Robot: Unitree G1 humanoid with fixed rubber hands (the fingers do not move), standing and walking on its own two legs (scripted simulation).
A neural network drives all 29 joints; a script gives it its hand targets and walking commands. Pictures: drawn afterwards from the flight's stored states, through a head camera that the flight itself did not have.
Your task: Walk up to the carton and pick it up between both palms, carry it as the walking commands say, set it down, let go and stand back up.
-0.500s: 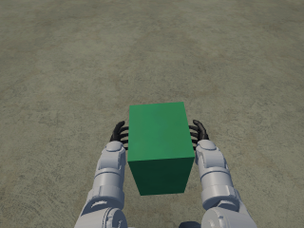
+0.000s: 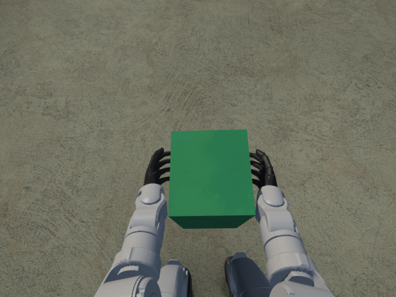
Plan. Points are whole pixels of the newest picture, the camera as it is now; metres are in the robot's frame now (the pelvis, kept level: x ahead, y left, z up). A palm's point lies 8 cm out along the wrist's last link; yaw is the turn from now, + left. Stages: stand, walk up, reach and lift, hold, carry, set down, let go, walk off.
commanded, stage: set down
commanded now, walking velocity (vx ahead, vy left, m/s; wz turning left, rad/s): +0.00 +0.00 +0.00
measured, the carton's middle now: (209, 188) +0.35 -0.01 -0.13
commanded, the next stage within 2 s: none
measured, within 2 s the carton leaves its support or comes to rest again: neither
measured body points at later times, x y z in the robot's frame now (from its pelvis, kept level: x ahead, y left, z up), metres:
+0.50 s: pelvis -0.03 -0.01 -0.05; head +0.20 -0.01 +0.34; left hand +0.34 +0.11 -0.18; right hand +0.32 -0.14 -0.18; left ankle +0.03 +0.12 -0.70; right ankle +0.07 -0.12 -0.70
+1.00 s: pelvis -0.04 +0.00 -0.12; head +0.25 +0.00 +0.23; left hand +0.38 +0.12 -0.27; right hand +0.35 -0.13 -0.27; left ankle +0.03 +0.12 -0.70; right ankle +0.07 -0.12 -0.70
